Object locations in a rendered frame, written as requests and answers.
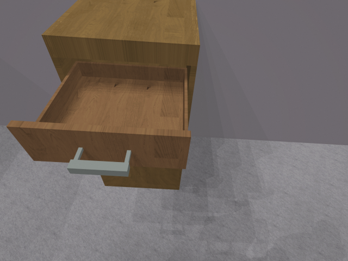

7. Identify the cabinet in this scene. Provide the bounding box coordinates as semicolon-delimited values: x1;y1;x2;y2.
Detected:
42;0;200;190

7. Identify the drawer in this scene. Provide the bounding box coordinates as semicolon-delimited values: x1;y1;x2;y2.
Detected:
7;61;191;169

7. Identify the handle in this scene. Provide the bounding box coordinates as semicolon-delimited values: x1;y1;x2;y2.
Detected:
67;147;132;177

